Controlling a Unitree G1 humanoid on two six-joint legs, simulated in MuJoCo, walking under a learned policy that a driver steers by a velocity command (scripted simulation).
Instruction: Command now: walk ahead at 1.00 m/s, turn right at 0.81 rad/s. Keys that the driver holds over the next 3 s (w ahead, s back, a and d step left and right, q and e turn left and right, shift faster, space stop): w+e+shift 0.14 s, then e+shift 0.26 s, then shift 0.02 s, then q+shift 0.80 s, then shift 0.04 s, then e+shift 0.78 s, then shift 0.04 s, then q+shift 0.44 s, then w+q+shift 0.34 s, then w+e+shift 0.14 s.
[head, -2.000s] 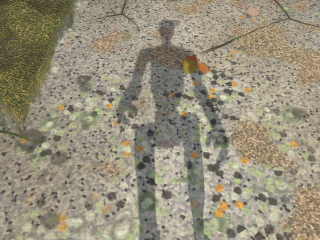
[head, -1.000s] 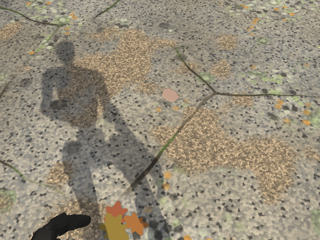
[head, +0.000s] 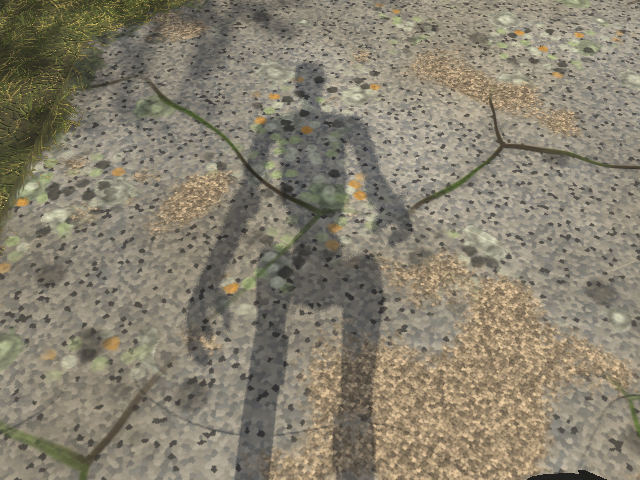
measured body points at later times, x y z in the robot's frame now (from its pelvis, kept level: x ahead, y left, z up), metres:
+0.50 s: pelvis +0.40 +0.04 +0.00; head +0.45 +0.00 +0.45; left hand +0.72 +0.20 -0.06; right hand +0.35 -0.27 -0.11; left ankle +0.42 +0.16 -0.73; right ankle +0.45 -0.11 -0.68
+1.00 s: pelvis +0.53 +0.02 -0.02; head +0.56 +0.05 +0.43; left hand +0.76 +0.26 -0.12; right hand +0.59 -0.29 -0.10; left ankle +0.56 +0.11 -0.74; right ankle +0.53 -0.14 -0.73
